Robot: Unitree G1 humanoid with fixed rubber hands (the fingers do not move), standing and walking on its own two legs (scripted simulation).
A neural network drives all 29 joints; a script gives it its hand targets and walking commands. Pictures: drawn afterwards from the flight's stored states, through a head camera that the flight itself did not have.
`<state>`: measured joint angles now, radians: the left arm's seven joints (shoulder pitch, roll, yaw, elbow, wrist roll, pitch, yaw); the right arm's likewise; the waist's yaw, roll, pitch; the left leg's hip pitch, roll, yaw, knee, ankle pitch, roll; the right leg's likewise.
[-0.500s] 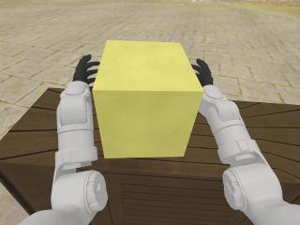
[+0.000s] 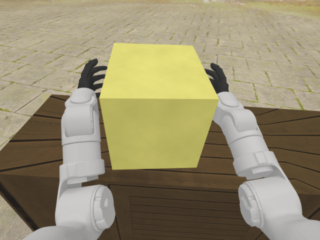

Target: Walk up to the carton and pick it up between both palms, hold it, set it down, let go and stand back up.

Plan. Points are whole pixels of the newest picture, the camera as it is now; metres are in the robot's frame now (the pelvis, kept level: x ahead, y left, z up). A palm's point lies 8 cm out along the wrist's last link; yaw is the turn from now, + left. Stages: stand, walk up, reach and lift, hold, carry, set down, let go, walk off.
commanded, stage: hold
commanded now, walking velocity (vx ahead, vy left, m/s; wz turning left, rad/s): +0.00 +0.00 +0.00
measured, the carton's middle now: (154, 104) +0.40 +0.00 +0.18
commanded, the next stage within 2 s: none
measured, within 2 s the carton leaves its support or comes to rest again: neither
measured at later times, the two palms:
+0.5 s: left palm (86, 90) +0.37 +0.16 +0.24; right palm (217, 93) +0.37 -0.15 +0.23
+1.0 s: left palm (86, 92) +0.36 +0.16 +0.24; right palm (217, 94) +0.37 -0.15 +0.23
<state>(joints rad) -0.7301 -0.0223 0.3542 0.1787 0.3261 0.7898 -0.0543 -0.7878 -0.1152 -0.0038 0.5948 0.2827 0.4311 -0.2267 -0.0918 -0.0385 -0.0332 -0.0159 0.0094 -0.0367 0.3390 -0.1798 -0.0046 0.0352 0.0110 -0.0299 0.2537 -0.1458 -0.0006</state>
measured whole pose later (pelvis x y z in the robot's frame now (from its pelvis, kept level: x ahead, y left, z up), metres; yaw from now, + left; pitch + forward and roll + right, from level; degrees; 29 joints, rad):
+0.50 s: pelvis +0.00 +0.00 +0.00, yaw +0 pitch -8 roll -1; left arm -0.75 -0.01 0.36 0.21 0.33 0.78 -0.06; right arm -0.81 -0.11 -0.01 0.62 0.28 0.42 -0.23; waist -0.09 -0.04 -0.04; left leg -0.02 0.01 -0.04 0.34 -0.18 0.00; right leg 0.03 0.01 -0.03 0.25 -0.15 0.00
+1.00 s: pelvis +0.00 +0.00 +0.00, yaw +0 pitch -8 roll -1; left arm -0.74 -0.02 0.36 0.19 0.33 0.79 -0.05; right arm -0.80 -0.11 -0.01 0.61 0.27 0.43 -0.23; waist -0.09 -0.04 -0.03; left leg -0.02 0.01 -0.04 0.34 -0.18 0.00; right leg 0.03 0.01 -0.03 0.25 -0.15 0.00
